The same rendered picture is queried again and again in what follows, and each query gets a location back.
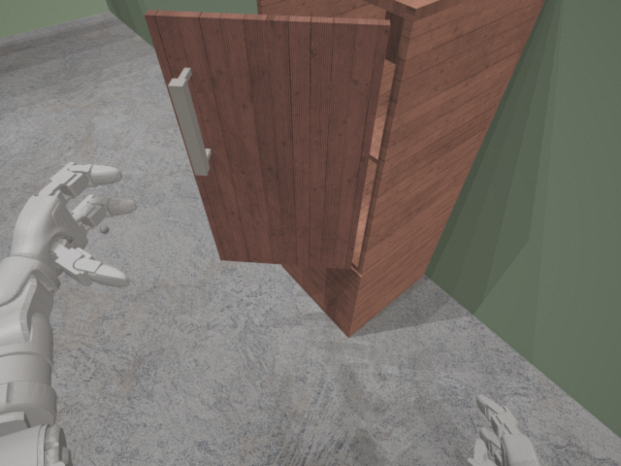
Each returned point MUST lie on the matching handle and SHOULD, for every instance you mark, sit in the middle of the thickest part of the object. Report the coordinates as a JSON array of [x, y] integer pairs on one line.
[[190, 129]]

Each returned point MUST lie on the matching left robot hand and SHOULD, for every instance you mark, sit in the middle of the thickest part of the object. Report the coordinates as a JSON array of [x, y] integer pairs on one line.
[[44, 221]]

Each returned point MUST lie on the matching cupboard door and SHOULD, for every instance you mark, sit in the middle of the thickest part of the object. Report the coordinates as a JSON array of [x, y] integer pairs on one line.
[[287, 106]]

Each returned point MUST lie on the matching robot left upper arm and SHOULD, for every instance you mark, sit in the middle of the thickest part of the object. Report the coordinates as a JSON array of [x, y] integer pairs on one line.
[[41, 445]]

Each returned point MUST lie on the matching robot left forearm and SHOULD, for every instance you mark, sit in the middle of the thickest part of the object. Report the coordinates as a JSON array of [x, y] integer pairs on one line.
[[27, 287]]

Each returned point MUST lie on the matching right robot hand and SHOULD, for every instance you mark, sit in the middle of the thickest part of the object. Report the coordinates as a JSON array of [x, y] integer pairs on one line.
[[513, 449]]

